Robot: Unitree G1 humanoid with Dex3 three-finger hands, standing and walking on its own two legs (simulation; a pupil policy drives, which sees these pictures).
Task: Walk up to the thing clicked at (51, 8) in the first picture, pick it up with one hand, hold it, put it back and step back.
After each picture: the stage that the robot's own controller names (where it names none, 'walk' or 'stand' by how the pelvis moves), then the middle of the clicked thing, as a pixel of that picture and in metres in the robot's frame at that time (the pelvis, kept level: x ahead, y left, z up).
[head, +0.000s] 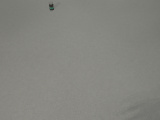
stand; (51, 6) +2.25 +0.52 -0.72
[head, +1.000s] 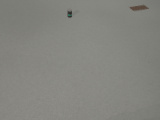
walk; (69, 13) +2.14 +0.24 -0.70
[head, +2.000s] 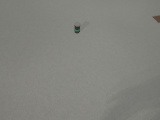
walk; (77, 27) +1.51 +0.10 -0.70
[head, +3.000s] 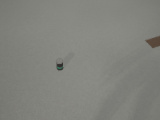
walk; (59, 64) +1.00 +0.19 -0.71
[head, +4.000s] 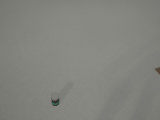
walk; (55, 99) +0.66 +0.18 -0.72
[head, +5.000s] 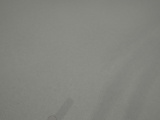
stand; out of the picture +0.43 +0.18 -0.72
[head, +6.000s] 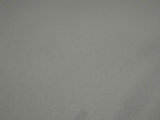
stand; out of the picture +0.39 +0.17 -0.72
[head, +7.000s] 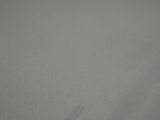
stand; out of the picture +0.41 +0.18 -0.71
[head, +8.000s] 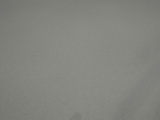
stand; out of the picture +0.37 +0.22 -0.72
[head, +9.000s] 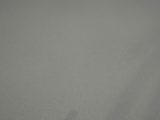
stand; out of the picture +0.38 +0.22 -0.72
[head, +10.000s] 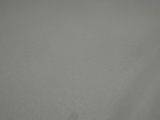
stand; out of the picture +0.37 +0.21 -0.73
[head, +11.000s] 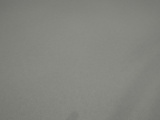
stand; out of the picture +0.36 +0.22 -0.73
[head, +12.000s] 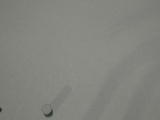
go down; (47, 110) +0.40 +0.22 -0.65
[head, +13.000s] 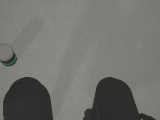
go down; (6, 55) +0.43 +0.30 -0.29
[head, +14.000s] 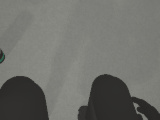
close in; out of the picture +0.41 +0.31 -0.28
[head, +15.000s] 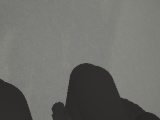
close; out of the picture +0.39 +0.35 -0.21
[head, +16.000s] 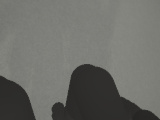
lift; out of the picture +0.37 +0.34 -0.22
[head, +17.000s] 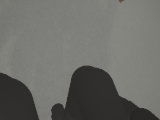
lift; out of the picture +0.36 +0.33 -0.22
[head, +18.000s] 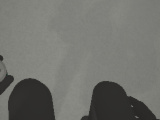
lift; out of the picture +0.32 +0.29 -0.09
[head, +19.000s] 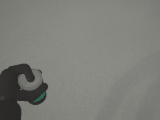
hold; (33, 87) +0.32 +0.18 +0.04
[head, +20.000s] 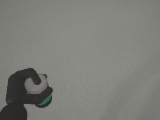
hold; (39, 91) +0.32 +0.17 +0.01
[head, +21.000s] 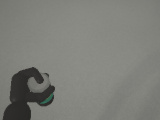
hold; (42, 90) +0.33 +0.16 +0.00
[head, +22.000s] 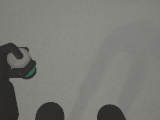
crouch; (23, 64) +0.40 +0.22 -0.08
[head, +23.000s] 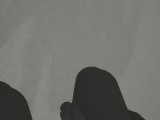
lower; out of the picture +0.39 +0.33 -0.22
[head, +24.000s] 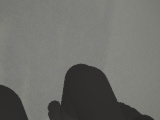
lower; out of the picture +0.39 +0.35 -0.23
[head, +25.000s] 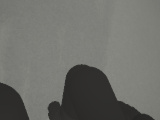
lower; out of the picture +0.38 +0.35 -0.22
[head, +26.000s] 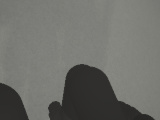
lower; out of the picture +0.38 +0.35 -0.22
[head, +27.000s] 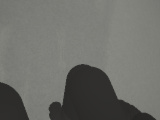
loosen; out of the picture +0.38 +0.35 -0.22
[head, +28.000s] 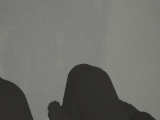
withdraw; out of the picture +0.37 +0.34 -0.22
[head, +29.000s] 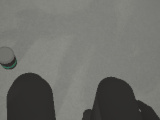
stand; (7, 58) +0.41 +0.31 -0.28
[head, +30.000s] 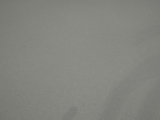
stand; out of the picture +0.37 +0.19 -0.65
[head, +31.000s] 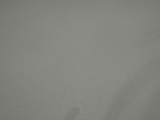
stand; out of the picture +0.39 +0.21 -0.67
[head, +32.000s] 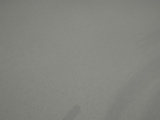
stand; out of the picture +0.39 +0.21 -0.67
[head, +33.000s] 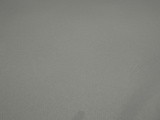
walk; out of the picture +0.42 +0.20 -0.72
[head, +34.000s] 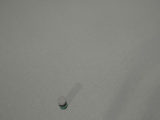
walk; (62, 103) +0.55 +0.25 -0.71
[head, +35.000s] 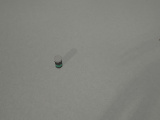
walk; (58, 62) +0.87 +0.21 -0.70
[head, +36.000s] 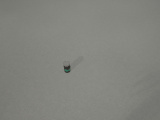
stand; (67, 66) +1.03 +0.21 -0.71
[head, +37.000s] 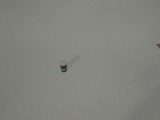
stand; (63, 66) +1.02 +0.23 -0.73
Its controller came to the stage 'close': yes
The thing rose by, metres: 0.70
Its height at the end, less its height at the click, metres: +0.00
